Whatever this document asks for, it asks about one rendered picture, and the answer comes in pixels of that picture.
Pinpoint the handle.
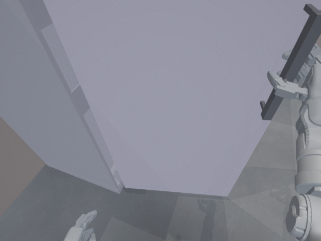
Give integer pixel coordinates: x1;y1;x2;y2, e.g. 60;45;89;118
260;4;321;121

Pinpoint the right robot forearm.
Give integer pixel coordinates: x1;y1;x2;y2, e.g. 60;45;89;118
295;98;321;198

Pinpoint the fridge door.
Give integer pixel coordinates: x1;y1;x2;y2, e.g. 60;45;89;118
43;0;321;196

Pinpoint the right robot upper arm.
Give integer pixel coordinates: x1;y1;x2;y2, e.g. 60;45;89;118
285;194;321;241

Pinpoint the right robot hand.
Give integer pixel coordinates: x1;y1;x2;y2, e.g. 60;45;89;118
267;44;321;104

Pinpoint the left robot hand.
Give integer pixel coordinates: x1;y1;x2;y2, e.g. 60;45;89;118
63;210;97;241

